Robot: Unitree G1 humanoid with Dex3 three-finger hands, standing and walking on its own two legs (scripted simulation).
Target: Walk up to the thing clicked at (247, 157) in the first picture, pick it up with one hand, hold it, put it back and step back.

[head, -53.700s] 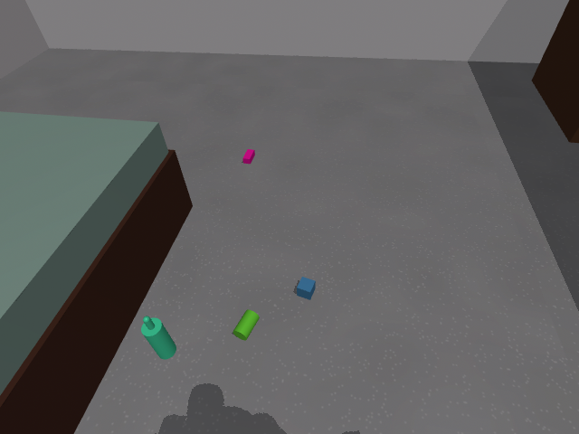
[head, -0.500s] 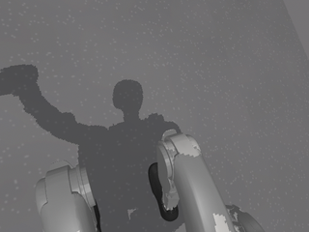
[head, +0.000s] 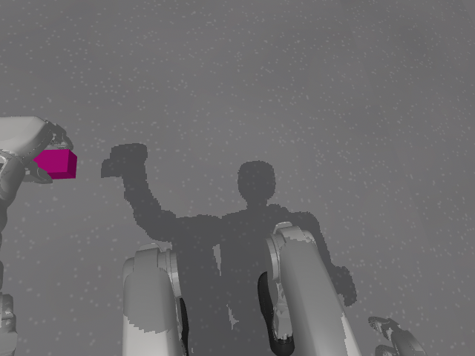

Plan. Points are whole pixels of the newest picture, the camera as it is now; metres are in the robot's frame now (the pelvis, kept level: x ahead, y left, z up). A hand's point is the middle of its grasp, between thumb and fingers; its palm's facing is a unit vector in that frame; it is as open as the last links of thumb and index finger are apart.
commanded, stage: lift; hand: left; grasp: from above
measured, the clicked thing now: (44, 165) +0.48 +0.31 -0.14
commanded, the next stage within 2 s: hold in 1.10 s
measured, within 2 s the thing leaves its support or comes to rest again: neither
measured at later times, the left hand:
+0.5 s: hand out of the picture +0.37 +0.26 +0.13, palm faces -0.43 -0.08 -0.90, open 7.1 cm
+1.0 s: hand out of the picture +0.37 +0.24 +0.23, palm faces -0.43 -0.06 -0.90, open 7.2 cm
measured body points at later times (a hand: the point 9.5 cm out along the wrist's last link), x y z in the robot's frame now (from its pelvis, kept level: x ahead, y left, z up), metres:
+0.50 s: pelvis +0.02 -0.02 +0.18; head +0.13 +0.00 +0.62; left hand +0.39 +0.26 +0.18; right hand +0.14 -0.27 +0.06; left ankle +0.09 +0.11 -0.38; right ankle +0.11 -0.15 -0.38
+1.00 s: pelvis +0.05 -0.01 +0.29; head +0.10 -0.01 +0.74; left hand +0.39 +0.24 +0.28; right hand +0.16 -0.27 +0.17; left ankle +0.09 +0.11 -0.38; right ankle +0.11 -0.15 -0.38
